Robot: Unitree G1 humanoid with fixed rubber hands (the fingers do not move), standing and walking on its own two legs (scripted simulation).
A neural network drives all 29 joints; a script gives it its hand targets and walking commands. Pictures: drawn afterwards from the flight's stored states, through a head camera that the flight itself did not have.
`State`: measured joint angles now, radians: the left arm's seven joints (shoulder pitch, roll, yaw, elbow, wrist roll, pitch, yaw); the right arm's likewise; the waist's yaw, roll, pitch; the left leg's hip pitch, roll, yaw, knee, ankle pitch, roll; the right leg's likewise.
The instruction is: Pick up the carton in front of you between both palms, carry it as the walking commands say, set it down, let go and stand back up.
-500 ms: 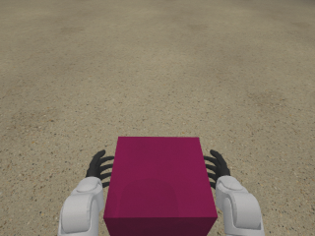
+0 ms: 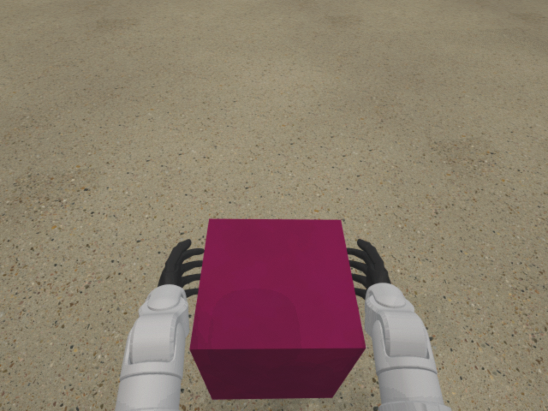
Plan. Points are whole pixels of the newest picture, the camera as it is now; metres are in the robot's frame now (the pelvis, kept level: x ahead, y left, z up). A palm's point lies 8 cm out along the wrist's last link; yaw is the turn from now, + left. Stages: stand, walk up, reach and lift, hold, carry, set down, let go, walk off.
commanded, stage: carry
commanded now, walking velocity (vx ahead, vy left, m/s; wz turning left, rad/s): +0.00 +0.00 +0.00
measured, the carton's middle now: (274, 313) +0.29 +0.00 -0.05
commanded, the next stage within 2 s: hold in 0.30 s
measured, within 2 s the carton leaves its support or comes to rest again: neither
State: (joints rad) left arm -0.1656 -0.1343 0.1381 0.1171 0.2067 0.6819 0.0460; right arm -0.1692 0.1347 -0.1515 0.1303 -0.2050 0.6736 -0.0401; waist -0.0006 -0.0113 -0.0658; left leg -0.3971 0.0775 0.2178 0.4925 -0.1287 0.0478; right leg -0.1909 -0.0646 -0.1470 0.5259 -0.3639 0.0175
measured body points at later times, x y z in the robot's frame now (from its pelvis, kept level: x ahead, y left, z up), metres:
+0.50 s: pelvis -0.01 -0.01 +0.01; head -0.01 +0.01 +0.46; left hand +0.29 +0.14 +0.03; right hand +0.29 -0.16 +0.04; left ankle +0.08 +0.11 -0.73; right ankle -0.05 -0.13 -0.73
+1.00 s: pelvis -0.01 +0.01 +0.01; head -0.02 +0.03 +0.46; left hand +0.32 +0.13 +0.03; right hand +0.29 -0.17 +0.04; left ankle +0.08 +0.11 -0.73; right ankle -0.05 -0.13 -0.73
